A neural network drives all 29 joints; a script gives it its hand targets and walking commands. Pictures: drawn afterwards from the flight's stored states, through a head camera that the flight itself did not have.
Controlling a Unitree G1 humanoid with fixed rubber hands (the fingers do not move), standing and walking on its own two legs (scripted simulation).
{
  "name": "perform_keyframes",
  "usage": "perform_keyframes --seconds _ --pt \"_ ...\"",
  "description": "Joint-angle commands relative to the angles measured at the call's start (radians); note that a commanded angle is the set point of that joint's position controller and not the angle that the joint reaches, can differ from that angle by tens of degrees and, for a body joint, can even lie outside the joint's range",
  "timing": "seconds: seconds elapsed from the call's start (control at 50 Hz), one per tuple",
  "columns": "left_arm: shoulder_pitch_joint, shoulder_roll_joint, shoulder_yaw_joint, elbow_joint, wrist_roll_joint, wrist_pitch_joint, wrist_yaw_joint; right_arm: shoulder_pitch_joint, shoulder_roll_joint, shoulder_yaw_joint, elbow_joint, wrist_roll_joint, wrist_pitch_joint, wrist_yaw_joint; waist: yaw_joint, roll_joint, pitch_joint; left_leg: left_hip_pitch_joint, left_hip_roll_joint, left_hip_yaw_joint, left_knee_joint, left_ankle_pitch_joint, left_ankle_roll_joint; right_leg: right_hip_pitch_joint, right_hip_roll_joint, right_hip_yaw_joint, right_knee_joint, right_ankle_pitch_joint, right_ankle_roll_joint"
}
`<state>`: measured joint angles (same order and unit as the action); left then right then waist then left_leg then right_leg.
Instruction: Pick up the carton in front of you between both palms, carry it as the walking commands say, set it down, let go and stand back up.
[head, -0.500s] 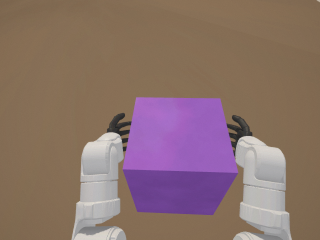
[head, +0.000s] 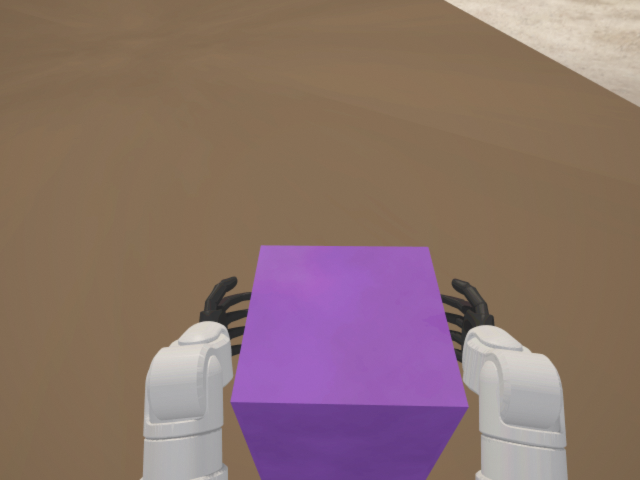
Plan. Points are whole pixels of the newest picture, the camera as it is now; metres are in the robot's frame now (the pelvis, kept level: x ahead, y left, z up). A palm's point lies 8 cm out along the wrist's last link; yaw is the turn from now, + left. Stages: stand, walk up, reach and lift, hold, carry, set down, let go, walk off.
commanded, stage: carry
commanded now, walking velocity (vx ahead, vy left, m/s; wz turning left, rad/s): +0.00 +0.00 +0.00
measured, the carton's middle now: (342, 369) +0.27 +0.00 +0.02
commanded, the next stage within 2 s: hold in 1.08 s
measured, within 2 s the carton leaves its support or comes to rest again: neither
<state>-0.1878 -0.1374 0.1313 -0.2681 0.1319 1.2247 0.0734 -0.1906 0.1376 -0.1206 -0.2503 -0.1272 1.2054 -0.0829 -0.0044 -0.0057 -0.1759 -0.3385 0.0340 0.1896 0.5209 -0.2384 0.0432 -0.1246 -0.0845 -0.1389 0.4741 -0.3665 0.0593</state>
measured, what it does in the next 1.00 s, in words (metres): shifts its weight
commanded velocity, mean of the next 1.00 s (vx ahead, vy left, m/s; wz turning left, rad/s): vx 0.00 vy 0.00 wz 0.00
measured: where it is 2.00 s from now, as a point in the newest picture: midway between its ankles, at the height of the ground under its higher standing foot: outside the picture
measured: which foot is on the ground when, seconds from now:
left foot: down 0.00-1.00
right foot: down 0.00-1.00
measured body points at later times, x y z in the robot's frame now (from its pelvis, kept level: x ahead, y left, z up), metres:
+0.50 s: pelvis -0.04 -0.01 -0.01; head -0.09 -0.01 +0.44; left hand +0.23 +0.14 +0.05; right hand +0.24 -0.16 +0.05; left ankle +0.00 +0.09 -0.74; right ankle -0.12 -0.12 -0.74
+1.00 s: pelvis -0.08 -0.01 -0.01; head -0.11 -0.01 +0.44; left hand +0.23 +0.14 +0.03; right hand +0.22 -0.17 +0.04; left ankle +0.00 +0.09 -0.74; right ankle -0.12 -0.12 -0.74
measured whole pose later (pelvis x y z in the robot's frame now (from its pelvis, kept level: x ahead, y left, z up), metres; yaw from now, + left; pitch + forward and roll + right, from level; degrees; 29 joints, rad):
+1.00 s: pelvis -0.08 -0.01 -0.01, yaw -1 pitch +2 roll -1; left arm -0.24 -0.15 0.20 0.20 0.26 0.72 0.01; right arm -0.25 0.15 -0.20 0.22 -0.25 0.71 -0.01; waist 0.00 0.00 -0.12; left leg -0.41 0.07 0.18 0.51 -0.14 0.04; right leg -0.24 -0.05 -0.14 0.55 -0.35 0.00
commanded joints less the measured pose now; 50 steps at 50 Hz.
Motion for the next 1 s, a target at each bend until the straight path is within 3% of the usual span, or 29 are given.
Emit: perform_keyframes --seconds 0.0,0.08,0.14,0.24,0.34,0.58,0.66,0.76,0.88,0.98 --pt "-0.436 -0.885 -0.716 -0.043 -0.408 -0.002 -0.250 -0.436 0.920 0.717 -0.043 0.408 0.010 0.248 0.004 0.006 -0.254 0.260 0.132 -0.116 0.056 0.804 0.012 -0.010 -0.060 0.026 0.012 0.578 -0.005" --pt "-0.416 -0.887 -0.718 -0.019 -0.391 -0.021 -0.254 -0.431 0.920 0.734 -0.030 0.404 -0.006 0.254 0.007 -0.028 -0.228 0.188 0.113 -0.097 0.062 0.637 -0.005 0.022 -0.084 0.042 0.028 0.702 -0.021" --pt "-0.408 -0.885 -0.720 0.009 -0.375 -0.048 -0.257 -0.418 0.917 0.734 0.004 0.386 -0.031 0.258 0.007 -0.026 -0.210 0.182 0.115 -0.096 0.064 0.592 -0.007 0.008 -0.089 0.047 0.030 0.687 -0.029" --pt "-0.414 -0.868 -0.704 0.053 -0.338 -0.121 -0.265 -0.399 0.907 0.697 0.070 0.332 -0.106 0.264 0.007 -0.019 -0.181 0.151 0.123 -0.105 0.064 0.450 0.004 -0.016 -0.096 0.054 0.021 0.571 -0.048" --pt "-0.438 -0.849 -0.686 0.080 -0.308 -0.201 -0.263 -0.420 0.880 0.668 0.090 0.300 -0.181 0.265 0.007 0.000 -0.133 0.153 0.132 -0.122 0.013 0.363 0.007 -0.076 -0.080 0.063 -0.012 0.337 -0.058" --pt "-0.464 -0.802 -0.459 0.357 -0.120 -0.428 -0.260 -0.456 0.830 0.448 0.361 0.123 -0.408 0.270 0.004 0.008 -0.084 0.114 0.135 -0.144 -0.072 0.142 -0.009 -0.151 -0.070 0.086 -0.069 0.082 -0.073" --pt "-0.518 -0.833 -0.386 0.470 -0.068 -0.521 -0.271 -0.512 0.860 0.375 0.476 0.075 -0.502 0.280 0.004 0.012 -0.097 0.115 0.135 -0.147 -0.085 0.105 -0.011 -0.160 -0.064 0.090 -0.069 0.059 -0.080" --pt "-0.563 -0.889 -0.383 0.518 -0.059 -0.591 -0.283 -0.551 0.913 0.364 0.536 0.059 -0.573 0.294 0.003 0.019 -0.134 0.130 0.137 -0.149 -0.088 0.103 -0.010 -0.161 -0.059 0.092 -0.058 0.058 -0.088" --pt "-0.522 -0.907 -0.471 0.440 -0.110 -0.557 -0.280 -0.503 0.931 0.445 0.455 0.107 -0.540 0.291 0.002 0.021 -0.169 0.145 0.143 -0.148 -0.079 0.156 -0.008 -0.159 -0.058 0.090 -0.039 0.084 -0.085" --pt "-0.488 -0.873 -0.467 0.419 -0.109 -0.525 -0.274 -0.468 0.898 0.441 0.433 0.107 -0.507 0.285 0.002 0.021 -0.160 0.133 0.144 -0.143 -0.073 0.180 -0.011 -0.165 -0.058 0.094 -0.035 0.095 -0.082"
